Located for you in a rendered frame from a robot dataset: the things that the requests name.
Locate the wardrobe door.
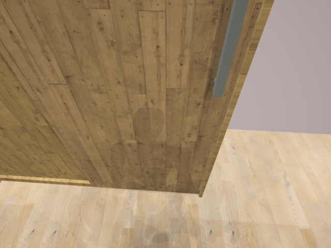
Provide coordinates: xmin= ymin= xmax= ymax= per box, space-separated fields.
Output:
xmin=0 ymin=0 xmax=263 ymax=194
xmin=0 ymin=52 xmax=88 ymax=180

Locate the handle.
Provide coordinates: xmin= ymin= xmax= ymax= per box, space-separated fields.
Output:
xmin=213 ymin=0 xmax=249 ymax=98

